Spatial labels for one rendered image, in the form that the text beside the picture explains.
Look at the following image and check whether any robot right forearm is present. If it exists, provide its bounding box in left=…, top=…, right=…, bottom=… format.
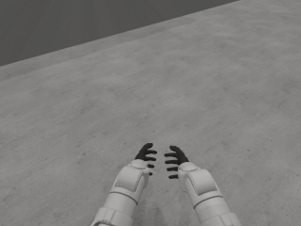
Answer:
left=177, top=162, right=242, bottom=226

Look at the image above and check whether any robot left hand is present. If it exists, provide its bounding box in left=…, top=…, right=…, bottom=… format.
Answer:
left=135, top=143, right=157, bottom=176

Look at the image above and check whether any robot right hand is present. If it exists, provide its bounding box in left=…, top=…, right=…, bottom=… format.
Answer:
left=164, top=145, right=189, bottom=179

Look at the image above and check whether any robot left forearm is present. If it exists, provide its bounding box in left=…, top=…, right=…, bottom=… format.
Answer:
left=90, top=159, right=150, bottom=226

